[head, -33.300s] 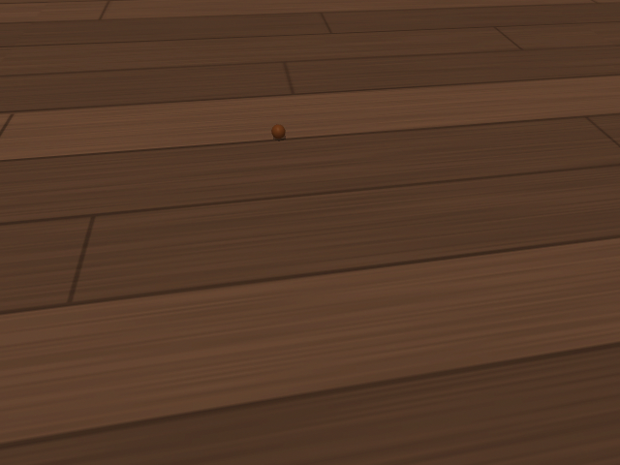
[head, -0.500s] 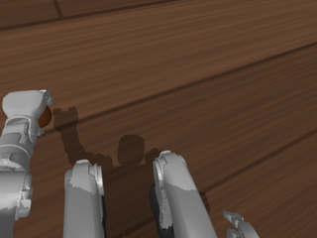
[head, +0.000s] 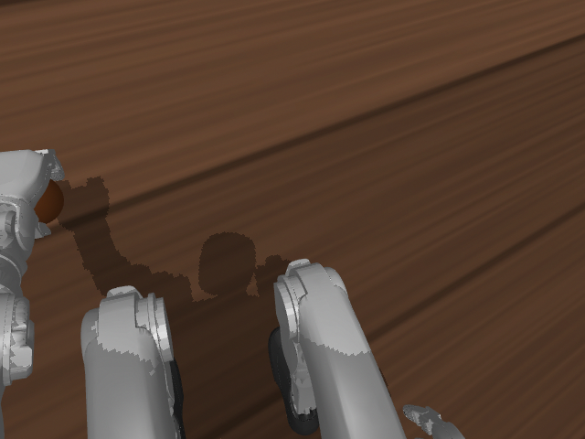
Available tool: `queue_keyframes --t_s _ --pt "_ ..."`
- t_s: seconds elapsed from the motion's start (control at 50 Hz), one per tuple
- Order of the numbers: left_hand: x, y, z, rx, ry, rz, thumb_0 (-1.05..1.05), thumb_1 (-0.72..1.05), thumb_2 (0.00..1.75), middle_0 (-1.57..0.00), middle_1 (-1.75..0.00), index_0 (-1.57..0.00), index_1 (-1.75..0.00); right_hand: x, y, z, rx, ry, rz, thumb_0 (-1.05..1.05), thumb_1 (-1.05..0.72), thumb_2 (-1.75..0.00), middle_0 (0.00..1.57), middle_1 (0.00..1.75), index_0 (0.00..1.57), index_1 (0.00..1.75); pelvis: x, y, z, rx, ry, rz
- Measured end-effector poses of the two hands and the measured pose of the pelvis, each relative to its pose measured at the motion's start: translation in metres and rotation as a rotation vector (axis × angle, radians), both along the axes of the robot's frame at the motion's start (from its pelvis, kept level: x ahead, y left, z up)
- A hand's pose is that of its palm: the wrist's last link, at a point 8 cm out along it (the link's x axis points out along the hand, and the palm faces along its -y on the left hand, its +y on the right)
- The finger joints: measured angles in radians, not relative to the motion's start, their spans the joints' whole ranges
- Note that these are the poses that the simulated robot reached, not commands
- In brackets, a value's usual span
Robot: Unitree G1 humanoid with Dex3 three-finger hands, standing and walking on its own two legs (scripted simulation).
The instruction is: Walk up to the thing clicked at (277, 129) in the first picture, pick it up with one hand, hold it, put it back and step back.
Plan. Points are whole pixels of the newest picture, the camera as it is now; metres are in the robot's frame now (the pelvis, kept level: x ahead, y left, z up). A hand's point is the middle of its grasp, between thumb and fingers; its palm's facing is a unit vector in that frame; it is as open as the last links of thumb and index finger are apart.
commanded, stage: crouch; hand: left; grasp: from above
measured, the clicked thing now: (32, 199) +0.47 +0.28 -0.20
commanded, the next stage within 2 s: lower in 0.08 s
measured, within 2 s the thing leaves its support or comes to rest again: rests again in 1.86 s
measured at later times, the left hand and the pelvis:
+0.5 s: hand (42, 210) +0.46 +0.28 -0.22, palm faces -0.46 -0.08 -0.89, open 9.6 cm; pelvis +0.00 +0.00 -0.04, yaw -2 degrees
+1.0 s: hand (57, 210) +0.47 +0.27 -0.27, palm faces -0.44 -0.10 -0.89, open 9.6 cm; pelvis +0.00 +0.00 -0.06, yaw -5 degrees
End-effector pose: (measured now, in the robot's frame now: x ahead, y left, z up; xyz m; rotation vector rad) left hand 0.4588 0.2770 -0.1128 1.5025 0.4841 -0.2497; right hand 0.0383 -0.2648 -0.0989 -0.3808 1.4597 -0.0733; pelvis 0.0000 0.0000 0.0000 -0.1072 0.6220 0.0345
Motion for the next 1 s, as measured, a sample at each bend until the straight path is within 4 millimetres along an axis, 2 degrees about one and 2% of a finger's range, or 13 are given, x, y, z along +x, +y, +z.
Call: queue_keyframes --t_s 0.3,0.62,1.0 --pt "0.005 0.002 -0.023 -0.002 0.008 0.006 0.0 0.0 0.58 -0.61 -0.68 -0.69 -0.68 0.003 -0.003 -0.014 -0.011 -0.001 0.03 0.0 -0.92 -0.9 0.2 0.3 0.2 0.3 -0.001 0.0 -0.02 -0.011 -0.024 -0.012" --pt "0.008 0.002 -0.065 -0.015 0.002 0.0 0.0 0.0 0.57 -0.61 -0.68 -0.69 -0.68 -0.007 -0.003 -0.027 -0.025 0.034 0.065 0.0 -0.92 -0.9 0.2 0.3 0.2 0.3 0.0 0.0 -0.044 -0.029 -0.053 -0.025" --pt "0.017 -0.001 -0.095 -0.03 -0.007 0.018 0.0 0.0 0.57 -0.62 -0.67 -0.7 -0.67 -0.015 0.003 -0.029 -0.006 0.05 0.103 0.0 -0.91 -0.9 0.21 0.3 0.2 0.3 0.002 0.002 -0.056 -0.056 -0.079 -0.044"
